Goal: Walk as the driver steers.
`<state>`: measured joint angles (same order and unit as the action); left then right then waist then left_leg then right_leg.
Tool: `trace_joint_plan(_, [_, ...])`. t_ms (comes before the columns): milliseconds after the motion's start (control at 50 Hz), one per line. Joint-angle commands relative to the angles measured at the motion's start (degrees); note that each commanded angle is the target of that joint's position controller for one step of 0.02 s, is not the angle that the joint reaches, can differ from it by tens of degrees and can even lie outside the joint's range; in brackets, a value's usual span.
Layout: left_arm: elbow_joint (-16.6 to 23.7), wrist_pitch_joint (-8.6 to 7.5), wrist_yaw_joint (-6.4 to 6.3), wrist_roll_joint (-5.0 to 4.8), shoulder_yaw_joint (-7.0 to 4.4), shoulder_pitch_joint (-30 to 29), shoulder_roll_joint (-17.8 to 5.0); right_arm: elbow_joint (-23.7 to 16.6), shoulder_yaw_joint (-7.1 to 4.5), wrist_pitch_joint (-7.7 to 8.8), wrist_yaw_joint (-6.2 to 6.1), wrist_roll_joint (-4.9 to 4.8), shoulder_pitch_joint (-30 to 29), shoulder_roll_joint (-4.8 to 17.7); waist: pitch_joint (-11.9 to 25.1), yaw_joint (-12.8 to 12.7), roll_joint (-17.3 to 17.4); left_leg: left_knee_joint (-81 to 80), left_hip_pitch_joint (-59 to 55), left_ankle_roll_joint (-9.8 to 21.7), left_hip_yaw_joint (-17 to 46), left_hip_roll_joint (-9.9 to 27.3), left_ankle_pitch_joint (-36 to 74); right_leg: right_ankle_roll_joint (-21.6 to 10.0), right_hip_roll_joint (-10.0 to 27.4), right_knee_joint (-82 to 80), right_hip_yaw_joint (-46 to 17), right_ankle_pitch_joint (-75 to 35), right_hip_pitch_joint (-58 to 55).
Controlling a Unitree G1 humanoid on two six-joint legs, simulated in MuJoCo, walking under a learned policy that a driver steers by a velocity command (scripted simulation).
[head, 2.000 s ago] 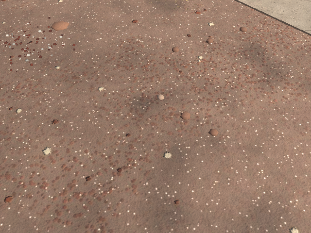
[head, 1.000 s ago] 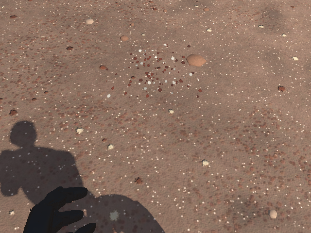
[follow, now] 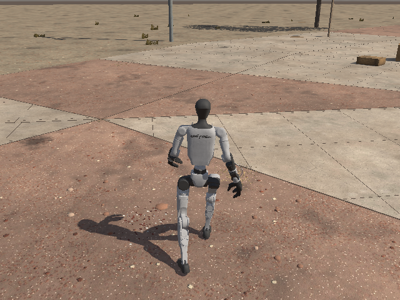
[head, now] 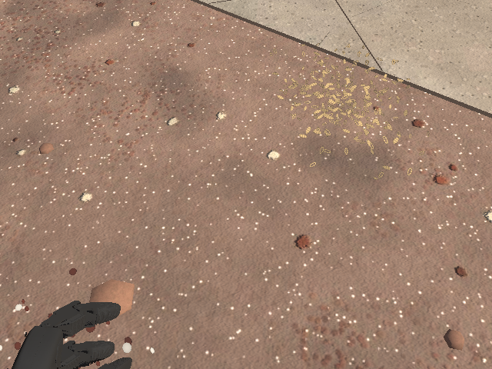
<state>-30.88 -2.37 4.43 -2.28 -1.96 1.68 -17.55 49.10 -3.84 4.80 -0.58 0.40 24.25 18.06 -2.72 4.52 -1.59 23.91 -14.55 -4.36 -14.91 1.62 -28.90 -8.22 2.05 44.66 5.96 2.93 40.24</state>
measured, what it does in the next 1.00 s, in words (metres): walks ahead, turning left: right foot, then left foot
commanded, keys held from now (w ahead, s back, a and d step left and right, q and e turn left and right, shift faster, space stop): w+shift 0.04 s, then w+q+shift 0.96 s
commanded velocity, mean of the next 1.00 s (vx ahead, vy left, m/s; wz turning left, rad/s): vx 1.00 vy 0.00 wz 0.50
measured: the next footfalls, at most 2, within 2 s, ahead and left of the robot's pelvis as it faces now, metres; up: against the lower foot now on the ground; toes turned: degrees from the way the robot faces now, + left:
right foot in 0.02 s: +0.22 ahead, -0.06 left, +0.00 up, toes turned -6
left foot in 0.50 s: +0.68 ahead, +0.09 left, +0.00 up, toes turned +8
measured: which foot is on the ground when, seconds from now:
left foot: down 0.00-0.02, up 0.04-0.48, down 0.50-0.94, up 0.96-1.00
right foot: up 0.00-0.00, down 0.02-0.52, up 0.54-0.92, down 0.94-1.00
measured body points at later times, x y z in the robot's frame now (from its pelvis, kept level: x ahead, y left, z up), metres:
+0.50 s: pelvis +0.46 +0.02 +0.01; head +0.47 +0.02 +0.46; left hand +0.47 +0.30 -0.12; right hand +0.65 -0.22 -0.08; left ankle +0.64 +0.09 -0.69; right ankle +0.20 -0.05 -0.67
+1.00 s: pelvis +0.92 +0.08 +0.02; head +0.94 +0.10 +0.47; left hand +1.00 +0.41 -0.02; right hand +1.12 -0.14 -0.09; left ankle +0.69 +0.08 -0.61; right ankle +1.09 +0.01 -0.69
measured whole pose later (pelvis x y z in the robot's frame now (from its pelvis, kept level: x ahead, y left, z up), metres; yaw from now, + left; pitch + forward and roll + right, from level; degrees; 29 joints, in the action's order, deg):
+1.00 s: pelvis +0.92 +0.08 +0.02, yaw +34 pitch +2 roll -3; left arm -31.6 -8.3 -0.1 -0.6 -2.2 3.3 -15.3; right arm 43.2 -3.5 2.1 -0.4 -2.8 20.9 17.6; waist -1.1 3.5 2.3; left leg 65.4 11.4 5.0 13.4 -7.0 -28.7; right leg 1.7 -2.3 34.5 -3.0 9.6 28.1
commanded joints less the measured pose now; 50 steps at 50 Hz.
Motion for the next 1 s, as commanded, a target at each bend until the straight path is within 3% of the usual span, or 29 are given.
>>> trace_joint_plan(20, [-5.98, 1.13, -1.73, -0.87, -6.68, 32.17, -13.90, -7.91, -1.54, 1.36, -0.37, -0.05, -9.45, 9.78, 10.89, -20.26, -1.13, 49.39, 37.67, 5.24, 5.06, 4.33, 42.94, -6.81, -2.29, -4.95, -6.78, -0.24, -56.12])
trace_joint_plan(40, [-3.06, 0.17, -1.87, 1.03, -5.92, 24.62, -17.77, -11.78, 1.91, 3.66, 0.76, 0.07, 1.34, 0.13, 19.72, -6.96, -22.01, 70.65, 58.03, 4.59, 14.36, -4.30, -3.90, -17.37, 10.60, -13.16, -40.22, 11.39, -69.86])
trace_joint_plan(60, [-1.94, -0.36, -2.07, 1.75, -5.12, 26.40, -11.84, -11.84, 1.24, 5.74, 1.52, -2.33, -3.10, 7.16, 28.32, -12.26, -12.78, 68.95, 61.20, 7.30, 23.78, -1.47, 3.25, -17.29, 15.35, -27.10, -54.25, 33.35, -70.08])
trace_joint_plan(80, [-3.58, -1.27, -2.07, 2.26, -4.60, 26.42, -9.71, -11.97, 0.81, 5.75, 1.26, -4.86, -8.85, 8.50, 16.73, -12.32, -4.24, 65.71, 62.91, 8.20, 21.94, 0.24, 6.92, -13.72, 15.60, -31.69, -51.86, 35.08, -59.68])
trace_joint_plan(100, [-3.65, -2.35, -1.72, 2.24, -3.99, 21.65, -8.82, -12.53, 1.32, 5.31, 0.51, -4.33, -11.44, 6.93, 9.19, -8.83, 5.75, 60.98, 61.03, 8.09, 21.48, 2.93, 9.73, -11.59, 14.91, -31.83, -46.58, 29.23, -47.55])
trace_joint_plan(120, [-3.46, -3.18, -1.58, 2.86, -3.13, 16.92, -6.59, -11.25, 1.55, 4.10, 0.07, -3.26, -10.42, 5.48, 6.45, -5.79, 7.51, 58.19, 56.91, 7.91, 21.64, 5.66, 11.97, -10.22, 13.20, -30.79, -39.64, 24.00, -38.32])
trace_joint_plan(140, [-3.50, -3.83, -1.64, 3.82, -2.47, 14.06, -5.05, -9.74, 1.43, 2.40, 0.30, -3.24, -6.97, 5.06, 4.56, -3.10, 4.89, 56.60, 52.33, 7.58, 22.20, 8.06, 14.24, -9.39, 11.46, -30.94, -33.72, 20.42, -30.01])
trace_joint_plan(180, [-5.55, -4.66, -1.61, 3.03, -1.56, 12.86, -2.18, -8.11, 1.22, -0.46, 0.19, -3.27, -5.24, 3.58, 0.93, -1.14, 1.88, 52.16, 50.48, 6.54, 22.04, 9.74, 15.64, -6.99, 8.51, -32.88, -22.91, 15.65, -21.75])
trace_joint_plan(220, [-7.44, -5.43, -2.10, 3.09, -1.86, 14.99, -2.88, -9.12, 1.79, -1.34, 0.02, -2.70, -9.79, 1.54, -2.58, -3.14, 1.16, 47.32, 55.06, 5.46, 22.16, 8.85, 22.92, -4.58, 6.61, -34.88, -13.91, 7.17, -20.85])
trace_joint_plan(360, [-11.15, -6.33, -4.65, 3.15, -1.73, 20.19, -4.66, -11.56, 2.08, 1.13, 3.35, -2.73, -21.76, -0.06, -4.82, -8.61, 1.32, 17.67, 54.37, 7.13, 14.19, 2.96, 48.97, 4.57, 5.33, -38.88, 2.23, -10.83, -34.07])
trace_joint_plan(420, [-11.80, -4.74, -5.56, 3.61, -2.11, 19.73, -7.10, -12.96, 1.30, 1.53, 5.35, -2.97, -22.26, 1.70, -2.88, -7.08, -2.49, 12.02, 52.11, 9.99, 8.27, -1.87, 43.71, 7.43, 7.22, -33.20, 4.92, -38.41, -45.68])
trace_joint_plan(460, [-11.19, -2.67, -7.02, 4.38, -3.10, 18.15, -10.37, -12.79, -0.14, 0.53, 5.36, -3.55, -15.56, 4.53, 2.15, -1.78, -6.95, 14.59, 45.31, 11.70, 3.82, -6.55, 33.02, 8.39, 9.02, -20.91, 5.75, -66.86, -51.11])
trace_joint_plan(500, [-8.67, -1.76, -7.11, 4.30, -3.79, 9.17, -12.39, -6.67, -3.32, -1.78, 4.02, -3.20, 10.90, 11.37, 12.11, 12.22, -7.07, 16.69, 17.11, 15.90, 10.70, -5.04, 27.20, 6.97, 9.47, 8.78, 3.84, -70.62, -39.43])
trace_joint_plan(520, [-7.91, -3.26, -5.45, 4.03, -1.81, 6.42, -5.37, -4.08, -3.15, -3.09, 2.83, -2.87, 16.70, 11.78, 10.32, 13.25, 7.58, 16.68, 5.83, 17.86, 16.82, -2.42, 25.21, 7.23, -0.43, 36.10, 3.46, -15.11, -22.60])
trace_joint_plan(540, [-3.91, -5.55, -3.71, 1.53, 1.23, 16.48, 4.95, -6.17, -2.21, -1.64, 3.00, -0.61, 9.72, 10.73, 13.15, -0.40, 27.43, 7.92, -6.80, 29.65, 48.45, 7.17, 3.94, 9.36, -9.18, 55.55, -7.67, 30.99, 5.31])
trace_joint_plan(560, [-2.17, -8.00, -2.58, 0.30, 1.42, 12.97, -0.84, -8.80, -1.51, -1.12, 2.89, -0.30, 6.74, 6.47, 17.03, 2.45, 17.14, -7.36, -6.22, 29.81, 64.12, 11.36, -14.49, 4.58, -7.32, 52.64, -15.29, 24.98, 9.12])
trace_joint_plan(580, [-0.45, -8.80, -2.41, -0.43, 0.45, 6.55, -4.16, -9.31, -1.19, -0.35, 3.05, -0.06, 5.73, 4.81, 10.09, 1.81, 6.19, -12.26, 1.85, 25.59, 63.32, 10.92, -14.89, 2.17, -4.80, 45.29, -14.99, 19.89, 8.52])
trace_joint_plan(600, [-0.01, -8.88, -2.75, 0.23, 0.45, 6.73, -3.61, -10.17, -1.24, 0.42, 3.59, -0.30, 1.77, 5.32, 5.72, -2.88, -2.95, -12.65, 11.30, 24.67, 61.11, 10.38, -10.82, 2.33, -2.57, 38.88, -15.13, 16.66, 6.09])
trace_joint_plan(620, [-0.73, -8.36, -3.31, 1.97, 0.48, 7.07, -3.18, -11.41, -1.17, 0.94, 3.69, -0.61, -2.14, 5.22, 3.32, -5.22, -5.65, -12.28, 19.33, 24.72, 57.22, 7.71, -4.92, 3.41, -0.89, 34.17, -15.56, 15.11, 2.31])
trace_joint_plan(680, [-1.58, -5.95, -4.67, 3.17, -0.35, 8.99, -4.56, -12.56, -0.76, 0.84, 2.45, -1.48, -6.32, 4.30, -0.92, -8.18, -2.47, -13.07, 31.96, 23.80, 44.57, 1.20, 9.46, 7.84, 2.51, 23.43, -14.13, 13.22, -3.13])
trace_joint_plan(740, [2.77, -5.59, -5.33, 4.59, 0.65, -2.06, -1.26, -10.95, -0.40, 0.47, 0.58, -2.55, -3.94, 3.63, -3.82, -3.74, 1.00, -12.15, 40.40, 21.41, 35.76, -3.99, 22.34, 11.17, 0.48, 5.33, -9.42, 0.71, -8.79])
trace_joint_plan(780, [4.59, -5.73, -5.08, 3.62, 1.00, -6.77, 1.03, -9.67, -0.71, -0.28, 0.07, -2.83, -2.07, 4.38, -1.90, -0.73, 4.36, -10.58, 41.60, 18.50, 34.35, -5.87, 22.22, 12.10, -2.62, -6.29, -7.63, -6.80, -15.42])
trace_joint_plan(860, [5.73, -6.50, -4.85, 0.41, -1.50, -8.71, -3.26, -7.85, -1.31, -0.75, -0.48, -3.60, -0.29, 4.39, 0.90, 0.48, 8.04, -5.08, 29.89, 15.94, 41.30, -3.24, 19.47, 12.65, -4.23, -18.20, -11.76, -8.60, -20.20])
trace_joint_plan(900, [4.60, -7.22, -4.95, -0.32, -3.45, -2.92, -6.87, -8.09, -1.84, -1.24, -0.73, -3.01, -2.16, 4.97, 4.53, -3.71, 9.16, 3.99, 22.91, 14.05, 42.48, -1.94, 33.28, 10.65, -4.26, -19.71, -11.67, -3.89, -25.35])
trace_joint_plan(920, [2.86, -7.29, -5.21, -0.61, -4.64, 7.45, -8.52, -8.99, -1.84, -1.53, -0.28, -1.86, -4.49, 5.47, 11.67, -9.96, 9.62, 15.35, 22.74, 11.96, 39.97, -3.09, 41.70, 8.85, -2.30, -17.72, -11.29, -2.17, -36.25])
trace_joint_plan(940, [0.42, -6.45, -5.91, -0.30, -5.01, 23.49, -10.36, -11.40, -0.36, -1.60, 0.40, 0.41, -7.47, 1.93, 22.89, -16.67, 7.93, 34.22, 33.00, 10.50, 36.36, -3.69, 35.64, 6.22, 6.69, -9.97, -18.59, 8.87, -56.73])
trace_joint_plan(960, [-1.60, -6.42, -4.81, 2.74, -5.44, 26.15, -15.42, -13.67, 2.13, -0.94, 1.21, -2.45, 6.06, -6.22, 33.07, -7.76, -23.45, 54.50, 54.14, 8.12, 30.77, -10.90, -5.23, -5.28, 22.94, -21.31, -54.54, 30.80, -76.82])
trace_joint_plan(980, [-1.07, -6.10, -4.28, 2.50, -5.07, 23.87, -10.37, -12.73, 2.18, -1.25, 0.45, -5.30, 3.81, -0.80, 27.14, -9.88, -24.10, 61.72, 64.07, 8.34, 27.02, -3.53, 0.77, -5.16, 23.85, -26.87, -63.51, 50.65, -72.79])
trace_joint_plan(1000, [-0.49, -5.46, -4.92, 2.01, -4.23, 21.01, -5.64, -13.31, 1.16, -1.55, 0.21, -3.95, -4.75, 3.94, 16.50, -12.65, -14.47, 62.00, 66.73, 8.41, 24.28, -1.52, 6.14, -2.21, 20.06, -27.79, -52.01, 44.65, -64.13])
